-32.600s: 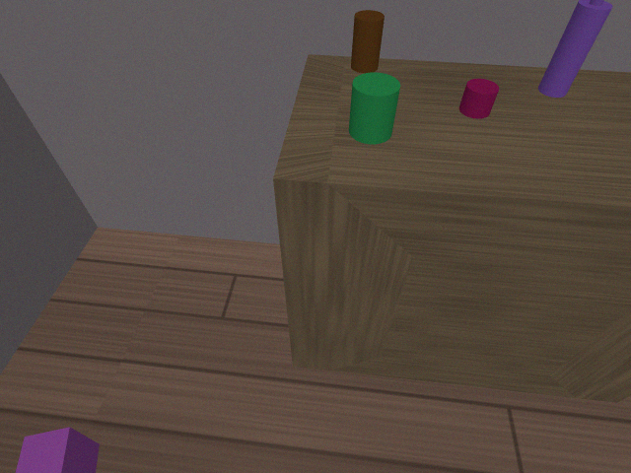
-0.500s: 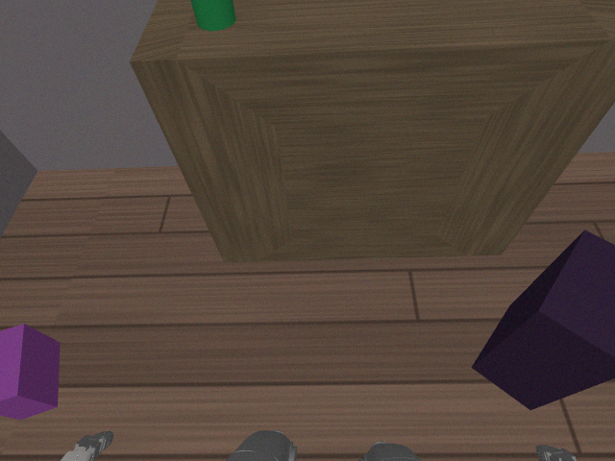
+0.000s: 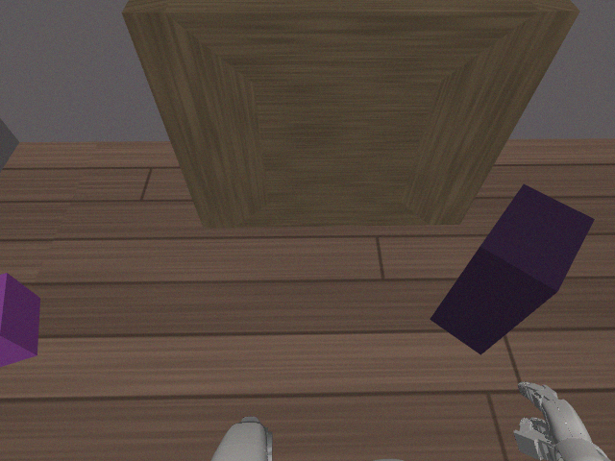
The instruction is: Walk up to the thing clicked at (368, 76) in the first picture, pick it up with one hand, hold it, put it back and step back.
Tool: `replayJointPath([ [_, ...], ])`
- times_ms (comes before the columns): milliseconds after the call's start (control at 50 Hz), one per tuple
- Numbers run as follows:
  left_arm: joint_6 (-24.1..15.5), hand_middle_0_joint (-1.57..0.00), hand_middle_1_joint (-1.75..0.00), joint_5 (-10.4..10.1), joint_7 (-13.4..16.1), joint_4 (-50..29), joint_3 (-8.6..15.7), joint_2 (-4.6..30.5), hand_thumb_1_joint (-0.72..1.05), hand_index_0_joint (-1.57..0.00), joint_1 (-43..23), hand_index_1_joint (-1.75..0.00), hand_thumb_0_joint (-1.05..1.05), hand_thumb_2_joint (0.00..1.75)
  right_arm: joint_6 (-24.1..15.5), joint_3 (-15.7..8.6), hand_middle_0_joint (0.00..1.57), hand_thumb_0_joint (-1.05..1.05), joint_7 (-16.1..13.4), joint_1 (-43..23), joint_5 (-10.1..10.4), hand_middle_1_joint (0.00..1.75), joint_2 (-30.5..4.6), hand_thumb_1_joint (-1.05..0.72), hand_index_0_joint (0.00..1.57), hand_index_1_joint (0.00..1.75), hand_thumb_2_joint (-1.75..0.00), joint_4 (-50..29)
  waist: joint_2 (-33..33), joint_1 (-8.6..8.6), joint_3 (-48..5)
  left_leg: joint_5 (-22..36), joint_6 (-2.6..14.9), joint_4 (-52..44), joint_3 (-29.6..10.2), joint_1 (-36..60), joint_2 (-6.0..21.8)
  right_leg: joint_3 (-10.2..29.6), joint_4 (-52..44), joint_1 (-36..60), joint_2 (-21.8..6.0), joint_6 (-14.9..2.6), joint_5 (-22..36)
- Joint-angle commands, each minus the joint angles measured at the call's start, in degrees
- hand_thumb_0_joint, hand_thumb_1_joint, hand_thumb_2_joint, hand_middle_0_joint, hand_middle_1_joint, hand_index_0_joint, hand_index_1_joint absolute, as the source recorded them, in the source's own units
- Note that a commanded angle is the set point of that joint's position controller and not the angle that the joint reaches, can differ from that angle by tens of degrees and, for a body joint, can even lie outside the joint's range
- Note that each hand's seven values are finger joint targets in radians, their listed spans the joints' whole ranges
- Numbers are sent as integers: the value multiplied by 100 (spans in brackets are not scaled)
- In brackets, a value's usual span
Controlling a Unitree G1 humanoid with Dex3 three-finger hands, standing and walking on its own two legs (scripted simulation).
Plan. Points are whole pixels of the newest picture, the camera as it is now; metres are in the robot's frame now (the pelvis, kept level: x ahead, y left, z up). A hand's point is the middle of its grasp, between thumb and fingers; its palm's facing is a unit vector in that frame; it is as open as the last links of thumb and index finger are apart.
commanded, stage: step back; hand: left
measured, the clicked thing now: out of the picture +1.12 +0.29 +0.12
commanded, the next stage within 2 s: stand in 1.10 s
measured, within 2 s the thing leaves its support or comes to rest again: neither
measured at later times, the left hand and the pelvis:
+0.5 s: hand out of the picture +0.03 +0.29 -0.12, palm faces +0.06 -0.92 -0.40, open 7.4 cm; pelvis -0.02 +0.00 +0.02, yaw +4 degrees
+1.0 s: hand out of the picture +0.07 +0.29 -0.14, palm faces +0.13 -0.92 -0.37, open 7.4 cm; pelvis +0.02 +0.01 +0.01, yaw +6 degrees
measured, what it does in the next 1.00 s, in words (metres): steps on the spot: left foot, then left foot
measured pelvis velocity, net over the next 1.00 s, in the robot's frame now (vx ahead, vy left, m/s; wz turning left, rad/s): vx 0.02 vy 0.01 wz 0.10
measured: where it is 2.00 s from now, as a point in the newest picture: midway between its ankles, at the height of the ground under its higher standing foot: outside the picture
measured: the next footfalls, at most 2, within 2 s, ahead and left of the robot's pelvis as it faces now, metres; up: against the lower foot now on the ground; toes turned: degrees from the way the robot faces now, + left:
left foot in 0.28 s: +0.01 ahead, +0.13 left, +0.00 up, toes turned +1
left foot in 0.88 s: +0.08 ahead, +0.15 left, +0.00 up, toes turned +7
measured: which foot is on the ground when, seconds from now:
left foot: down 0.00-0.00, up 0.02-0.26, down 0.28-0.60, up 0.62-0.86, down 0.88-1.00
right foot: down 0.00-1.00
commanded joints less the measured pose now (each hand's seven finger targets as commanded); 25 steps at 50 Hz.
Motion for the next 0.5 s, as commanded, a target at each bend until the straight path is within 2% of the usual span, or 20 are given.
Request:
replayJointPath([
  [0,-233,-20,-30,202,140,-519,592,2441,90,-20,-273,-30,0,90,-9,-313,20,0,-125,-170,24,30,-994,-90,20,30,-90,-396,-1502,328,-377,-1812,-160,1534,-884,-181,-614,3662,-2677,-1920,-2729,-1636,-2588],
  [20,-251,-20,-30,182,157,-617,553,2200,90,-20,-740,-30,0,90,-19,-390,20,0,-88,-20,85,30,-1222,-90,20,30,-90,-237,-1224,31,-11,-1568,-125,1825,-1025,171,-438,3249,-2556,-2387,-2622,-1551,-2464],
  [40,-298,-20,-30,160,149,-619,430,1805,90,-20,-774,-30,0,90,-44,-343,20,0,-54,-2,112,30,-1160,-90,20,30,-90,-107,-769,-67,133,-1232,-81,1682,-931,115,-646,2266,-2165,-2070,-2035,-1272,-1405],
  [60,-345,-20,-30,125,162,-559,366,1571,90,-20,-822,-30,0,90,-71,-287,20,0,-42,213,127,30,-977,-90,20,30,-90,31,-738,-161,21,-926,-116,1663,-803,-126,-838,1481,-1898,-1426,-1576,-1058,-460],
  [80,-361,-20,-30,95,160,-441,378,1485,90,-20,-619,-30,0,90,-98,-229,20,0,-43,367,108,30,-820,-90,20,30,-90,72,-894,-143,-137,-874,-125,1619,-751,-236,-900,1179,-1736,-999,-1364,-932,22],
  [120,-420,-20,-30,111,129,-339,389,1533,90,-20,-154,-30,0,90,-151,-196,20,0,-4,317,64,30,-799,-90,20,30,-90,92,-1123,109,-313,-958,-181,1075,-605,-187,-792,1291,-1726,-617,-1299,-868,-319],
  [140,-429,-20,-30,137,125,-292,407,1609,90,-20,15,-30,0,90,-184,-197,20,0,20,221,40,30,-834,-90,20,30,-90,70,-1310,230,-340,-1089,-180,722,-517,-408,-759,1396,-1702,-165,-1348,-886,-404],
  [160,-433,-20,-30,145,117,-275,448,1661,90,-20,38,-30,0,90,-224,-184,20,0,35,235,8,30,-807,-90,20,30,-90,86,-1461,293,-364,-1237,-224,350,-403,-476,-668,1448,-1694,107,-1491,-983,-558],
  [180,-409,-20,-30,138,104,-281,469,1698,90,-20,21,-30,0,90,-261,-197,20,0,53,227,-15,30,-832,-90,20,30,-90,121,-1554,299,-338,-1432,-231,30,-261,-329,-643,1477,-1744,75,-1599,-1070,-729],
  [220,-354,-20,-30,89,85,-327,445,1699,90,-20,-106,-30,0,90,-336,-238,20,0,83,423,-23,30,-840,-90,20,30,-90,252,-1517,183,-475,-1498,-164,-770,-8,295,-659,1321,-1595,-103,-1685,-1110,-458],
  [260,-287,-20,-30,48,60,-347,314,1545,90,-20,-154,-30,0,90,-391,-295,20,0,63,790,-18,30,-803,-90,20,30,-90,462,-1213,-28,-673,-629,-48,-1817,189,1408,-908,851,-976,-477,-1389,-836,243],
  [280,-279,-20,-30,43,59,-371,215,1305,90,-20,-112,-30,0,90,-421,-356,20,0,40,955,-41,30,-875,-90,20,30,-90,540,-859,-101,-855,-402,41,-1906,-199,2054,-747,592,-399,-845,-1215,-671,666],
  [300,-295,-20,-30,-15,52,-423,142,1027,90,-20,-221,-30,0,90,-441,-447,20,0,19,1144,-61,30,-1207,-90,20,30,-90,590,74,-213,-978,-1043,428,-2203,-1712,2469,108,76,450,-1694,-683,-384,444],
  [320,-301,-20,-30,-58,76,-424,196,1141,90,-20,-583,-30,0,90,-424,-532,20,0,36,1269,-29,30,-1720,-90,20,30,-90,603,700,-337,-832,-2246,1081,-2633,-3076,1981,991,-496,1189,-1994,-159,-249,-785],
  [340,-322,-20,-30,-2,93,-423,292,1484,90,-20,-681,-30,0,90,-416,-594,20,0,61,1166,-10,30,-1872,-90,20,30,-90,551,636,-394,-561,-2466,1539,-2832,-3414,1400,1352,6,1666,-1823,-431,-270,-1063],
  [360,-342,-20,-30,-22,73,-399,284,1483,90,-20,-565,-30,0,90,-404,-550,20,0,64,1000,-42,30,-1674,-90,20,30,-90,511,444,-267,-387,-2289,1536,-2739,-2993,1280,1220,85,1591,-1767,-518,-294,-1058],
  [380,-362,-20,-30,-27,52,-362,261,1359,90,-20,-381,-30,0,90,-412,-463,20,0,66,881,-62,30,-1436,-90,20,30,-90,470,450,-156,-327,-2041,1331,-2644,-2465,1424,894,77,1387,-1861,-568,-306,-913],
  [420,-418,-20,-30,-37,3,-281,245,1229,90,-20,-255,-30,0,90,-454,-418,20,0,58,893,-63,30,-1229,-90,20,30,-90,480,635,-152,-398,-779,1093,-2316,-1948,1644,635,-130,868,-1808,-507,-278,-536],
  [460,-439,-20,-30,-31,10,-230,258,1147,90,-20,-317,-30,0,90,-441,-421,20,0,64,954,-30,30,-1272,-90,20,30,-90,511,831,-241,-555,188,1032,-2111,-1760,1527,578,-368,424,-1259,-323,-209,-357],
  [480,-461,-20,-30,-26,30,-189,251,1067,90,-20,-204,-30,0,90,-409,-395,20,0,58,844,-11,30,-1244,-90,20,30,-90,473,836,-162,-696,671,984,-1840,-1499,1446,516,-437,-116,-834,-269,-212,-82],
])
